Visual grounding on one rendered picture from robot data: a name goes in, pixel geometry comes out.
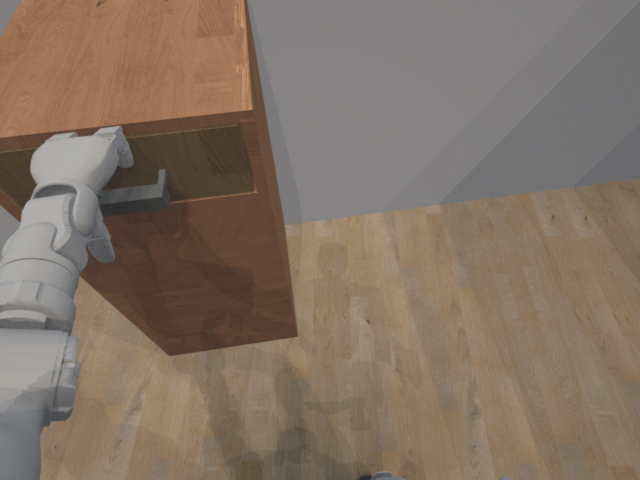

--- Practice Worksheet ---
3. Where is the drawer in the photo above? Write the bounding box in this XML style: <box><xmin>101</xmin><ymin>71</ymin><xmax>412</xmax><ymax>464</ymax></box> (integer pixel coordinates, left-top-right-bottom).
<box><xmin>0</xmin><ymin>123</ymin><xmax>254</xmax><ymax>208</ymax></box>

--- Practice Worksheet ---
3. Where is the handle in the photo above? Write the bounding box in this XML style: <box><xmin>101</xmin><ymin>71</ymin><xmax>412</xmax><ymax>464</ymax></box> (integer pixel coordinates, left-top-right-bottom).
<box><xmin>98</xmin><ymin>169</ymin><xmax>170</xmax><ymax>217</ymax></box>

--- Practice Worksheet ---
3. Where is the robot left hand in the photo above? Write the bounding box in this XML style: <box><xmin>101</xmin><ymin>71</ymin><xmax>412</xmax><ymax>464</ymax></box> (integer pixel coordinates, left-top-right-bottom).
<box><xmin>30</xmin><ymin>126</ymin><xmax>134</xmax><ymax>263</ymax></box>

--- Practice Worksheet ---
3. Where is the cabinet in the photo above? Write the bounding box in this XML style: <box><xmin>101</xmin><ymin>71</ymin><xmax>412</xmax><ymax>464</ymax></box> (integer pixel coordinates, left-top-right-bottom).
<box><xmin>0</xmin><ymin>0</ymin><xmax>298</xmax><ymax>356</ymax></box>

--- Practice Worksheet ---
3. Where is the robot left forearm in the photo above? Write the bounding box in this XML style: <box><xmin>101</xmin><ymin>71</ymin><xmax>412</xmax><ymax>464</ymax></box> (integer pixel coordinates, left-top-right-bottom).
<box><xmin>0</xmin><ymin>178</ymin><xmax>99</xmax><ymax>336</ymax></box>

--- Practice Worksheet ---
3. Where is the robot left upper arm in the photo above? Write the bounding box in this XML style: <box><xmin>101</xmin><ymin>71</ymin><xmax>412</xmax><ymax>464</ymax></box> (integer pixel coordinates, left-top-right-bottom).
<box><xmin>0</xmin><ymin>328</ymin><xmax>81</xmax><ymax>480</ymax></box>

